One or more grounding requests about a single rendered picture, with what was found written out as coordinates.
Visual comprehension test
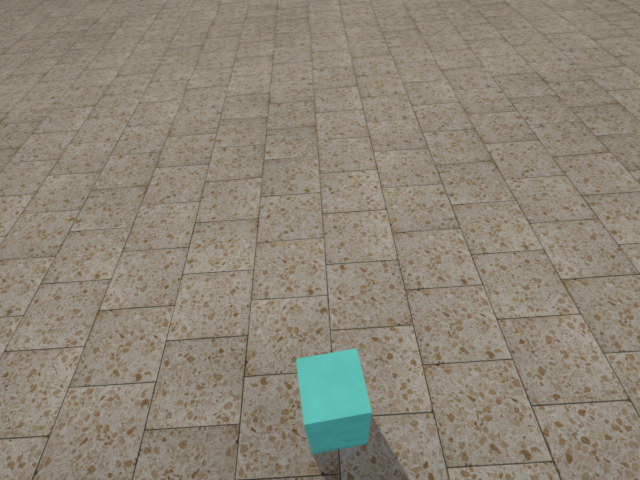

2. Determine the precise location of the carton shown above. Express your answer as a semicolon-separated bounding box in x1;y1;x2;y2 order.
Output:
296;348;372;454

